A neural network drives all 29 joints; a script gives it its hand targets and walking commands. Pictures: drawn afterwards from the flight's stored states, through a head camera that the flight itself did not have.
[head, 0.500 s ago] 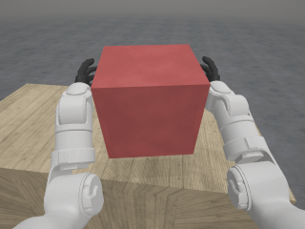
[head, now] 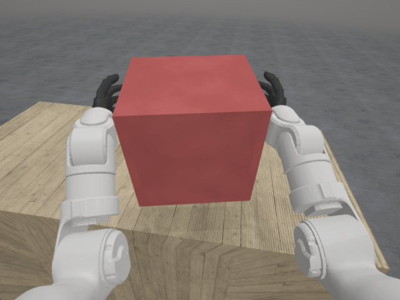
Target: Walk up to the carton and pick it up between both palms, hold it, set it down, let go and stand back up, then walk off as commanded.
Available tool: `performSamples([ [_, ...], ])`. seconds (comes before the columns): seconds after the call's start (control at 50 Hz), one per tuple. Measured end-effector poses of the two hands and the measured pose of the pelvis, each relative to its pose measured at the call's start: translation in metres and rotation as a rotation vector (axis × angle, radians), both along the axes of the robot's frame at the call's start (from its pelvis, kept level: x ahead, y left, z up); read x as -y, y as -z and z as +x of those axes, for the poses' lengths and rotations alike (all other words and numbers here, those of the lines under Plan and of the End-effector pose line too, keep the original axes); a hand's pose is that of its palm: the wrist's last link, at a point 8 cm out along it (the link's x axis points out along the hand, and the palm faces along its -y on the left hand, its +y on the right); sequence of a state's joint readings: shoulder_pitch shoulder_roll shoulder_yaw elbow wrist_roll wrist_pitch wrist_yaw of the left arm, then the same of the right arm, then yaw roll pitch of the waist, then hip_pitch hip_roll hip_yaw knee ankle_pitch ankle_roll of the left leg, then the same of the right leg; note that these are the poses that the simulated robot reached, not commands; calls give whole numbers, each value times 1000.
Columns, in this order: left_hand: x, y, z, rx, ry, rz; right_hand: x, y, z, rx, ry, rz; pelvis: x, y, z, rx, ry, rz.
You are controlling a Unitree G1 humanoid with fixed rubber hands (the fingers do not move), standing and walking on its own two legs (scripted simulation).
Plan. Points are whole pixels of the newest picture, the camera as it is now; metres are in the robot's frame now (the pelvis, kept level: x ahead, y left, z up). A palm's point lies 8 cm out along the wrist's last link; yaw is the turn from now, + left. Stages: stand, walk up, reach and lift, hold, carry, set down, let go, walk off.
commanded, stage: hold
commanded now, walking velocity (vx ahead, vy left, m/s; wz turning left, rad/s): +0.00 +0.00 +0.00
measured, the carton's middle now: (192, 130) +0.38 +0.00 +0.22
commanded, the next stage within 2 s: set down in 0.70 s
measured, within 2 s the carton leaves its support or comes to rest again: neither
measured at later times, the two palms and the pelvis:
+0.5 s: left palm (111, 108) +0.38 +0.15 +0.27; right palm (280, 110) +0.37 -0.16 +0.27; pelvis +0.00 +0.00 +0.00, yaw -1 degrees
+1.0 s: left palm (100, 100) +0.37 +0.16 +0.29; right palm (274, 103) +0.37 -0.15 +0.28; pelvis -0.01 +0.00 +0.00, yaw -1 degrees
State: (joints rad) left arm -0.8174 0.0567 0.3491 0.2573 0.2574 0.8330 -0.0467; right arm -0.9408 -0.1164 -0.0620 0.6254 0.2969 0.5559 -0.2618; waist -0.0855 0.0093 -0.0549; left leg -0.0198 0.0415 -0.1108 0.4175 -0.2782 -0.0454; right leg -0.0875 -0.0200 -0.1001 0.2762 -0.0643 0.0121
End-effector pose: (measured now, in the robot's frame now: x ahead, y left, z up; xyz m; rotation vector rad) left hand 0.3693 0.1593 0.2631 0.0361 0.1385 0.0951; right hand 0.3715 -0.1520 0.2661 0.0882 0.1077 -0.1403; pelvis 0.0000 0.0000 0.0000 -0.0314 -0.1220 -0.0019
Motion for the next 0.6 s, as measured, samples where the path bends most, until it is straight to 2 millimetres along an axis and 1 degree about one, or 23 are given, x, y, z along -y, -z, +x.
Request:
performSamples([
  [0.1, 3, 0, -2, -2, 9, 4, 3, 1, -5, -3, 11, 4, -4, 0, 1, 9, 10, 1],
  [0.24, 7, -6, -4, 0, 13, 17, 7, 0, -9, -1, 17, 17, -8, 1, -2, 14, 26, 5],
  [0.42, 11, -14, 3, -4, 13, 12, 11, -6, -3, -5, 16, -1, -3, 0, -4, -3, 26, 12],
  [0.52, 13, -9, 8, -22, 11, 15, 13, -2, 3, -24, 10, -19, 2, 0, -3, -10, 19, 10],
  [0.6, 13, -4, 8, -20, 8, 13, 13, 1, 4, -21, 3, -27, 4, 0, 0, -13, 13, 6],
])
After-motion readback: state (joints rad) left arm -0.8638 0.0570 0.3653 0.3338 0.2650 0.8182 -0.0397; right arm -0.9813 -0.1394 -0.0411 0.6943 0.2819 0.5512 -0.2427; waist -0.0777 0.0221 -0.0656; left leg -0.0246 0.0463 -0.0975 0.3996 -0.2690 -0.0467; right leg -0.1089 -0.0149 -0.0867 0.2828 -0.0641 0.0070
